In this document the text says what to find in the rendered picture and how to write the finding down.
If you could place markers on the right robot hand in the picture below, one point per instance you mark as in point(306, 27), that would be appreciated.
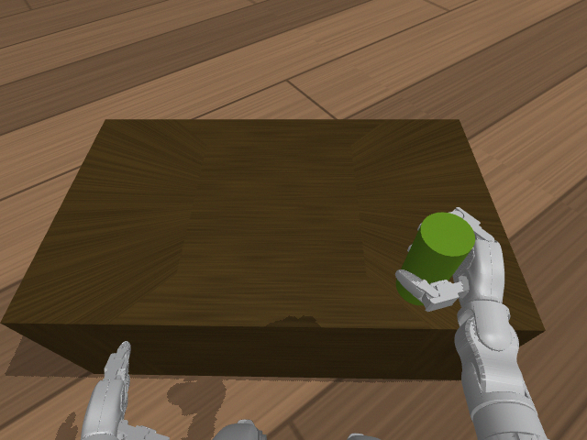
point(479, 276)

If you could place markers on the left robot hand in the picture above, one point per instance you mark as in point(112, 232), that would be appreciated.
point(108, 403)

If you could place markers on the can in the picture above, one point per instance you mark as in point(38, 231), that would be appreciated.
point(442, 242)

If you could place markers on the right robot arm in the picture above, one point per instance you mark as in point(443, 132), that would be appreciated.
point(499, 403)

